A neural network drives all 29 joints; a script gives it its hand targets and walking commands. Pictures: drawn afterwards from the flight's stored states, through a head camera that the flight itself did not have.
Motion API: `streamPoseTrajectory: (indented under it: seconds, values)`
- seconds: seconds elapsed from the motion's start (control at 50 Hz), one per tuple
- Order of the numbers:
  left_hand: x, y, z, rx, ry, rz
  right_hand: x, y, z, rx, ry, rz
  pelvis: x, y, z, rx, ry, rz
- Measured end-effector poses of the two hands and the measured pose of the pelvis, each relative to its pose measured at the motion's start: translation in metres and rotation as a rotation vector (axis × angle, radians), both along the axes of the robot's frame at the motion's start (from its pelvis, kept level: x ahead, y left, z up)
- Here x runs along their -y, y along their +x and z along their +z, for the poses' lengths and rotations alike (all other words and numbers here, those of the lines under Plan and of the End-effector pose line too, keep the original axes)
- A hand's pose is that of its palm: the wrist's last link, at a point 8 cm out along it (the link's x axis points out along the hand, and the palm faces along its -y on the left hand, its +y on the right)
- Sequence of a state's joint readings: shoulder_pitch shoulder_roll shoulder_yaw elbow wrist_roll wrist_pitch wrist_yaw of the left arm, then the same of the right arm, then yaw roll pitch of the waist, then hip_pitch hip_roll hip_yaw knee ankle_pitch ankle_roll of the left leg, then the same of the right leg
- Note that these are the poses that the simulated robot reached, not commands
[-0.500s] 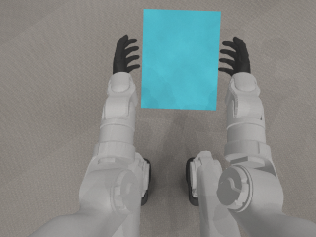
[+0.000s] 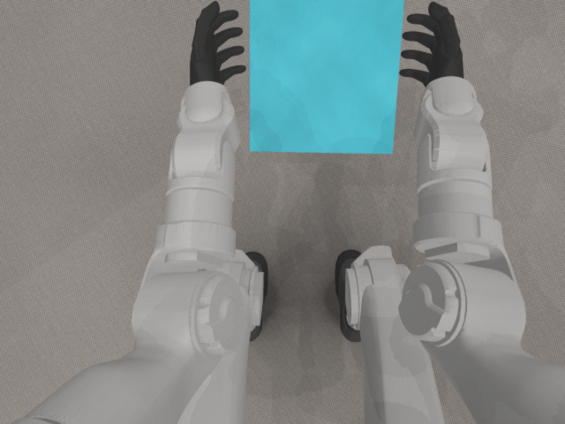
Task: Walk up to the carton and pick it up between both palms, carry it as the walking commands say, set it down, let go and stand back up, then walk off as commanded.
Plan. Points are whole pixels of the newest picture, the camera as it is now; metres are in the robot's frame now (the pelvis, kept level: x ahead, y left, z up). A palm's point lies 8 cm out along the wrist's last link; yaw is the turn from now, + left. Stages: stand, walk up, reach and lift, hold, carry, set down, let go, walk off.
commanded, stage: set down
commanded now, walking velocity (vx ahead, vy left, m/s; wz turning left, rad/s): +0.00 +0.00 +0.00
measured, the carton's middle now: (317, 69) +0.56 -0.04 -0.22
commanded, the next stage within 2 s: none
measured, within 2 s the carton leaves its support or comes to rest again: neither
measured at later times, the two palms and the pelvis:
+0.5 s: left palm (230, 88) +0.54 +0.08 -0.19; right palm (422, 83) +0.53 -0.19 -0.21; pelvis +0.00 +0.00 -0.05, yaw +0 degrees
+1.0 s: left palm (238, 81) +0.57 +0.08 -0.26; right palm (406, 86) +0.55 -0.19 -0.29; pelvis +0.01 +0.00 -0.09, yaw +0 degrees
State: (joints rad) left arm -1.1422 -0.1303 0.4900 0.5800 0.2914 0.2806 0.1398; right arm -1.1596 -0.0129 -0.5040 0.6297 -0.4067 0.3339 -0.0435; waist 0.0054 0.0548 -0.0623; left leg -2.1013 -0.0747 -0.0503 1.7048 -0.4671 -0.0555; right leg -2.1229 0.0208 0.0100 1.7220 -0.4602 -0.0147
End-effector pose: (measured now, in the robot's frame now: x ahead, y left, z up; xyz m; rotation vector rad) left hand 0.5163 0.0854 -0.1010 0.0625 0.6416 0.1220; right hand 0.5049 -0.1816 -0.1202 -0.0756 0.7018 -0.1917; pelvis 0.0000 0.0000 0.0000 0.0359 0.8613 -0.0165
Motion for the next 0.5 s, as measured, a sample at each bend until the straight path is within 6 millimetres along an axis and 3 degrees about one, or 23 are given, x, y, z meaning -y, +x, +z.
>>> streamPoseTrajectory:
  seconds: [0.5]
  values:
    - [0.004, 0.019, -0.09, -0.01, -0.038, 0.003, 0.008, 0.024, -0.089, -0.024, -0.003, 0.048, -0.003, -0.001, -0.051, 0.033, -0.004, 0.001]
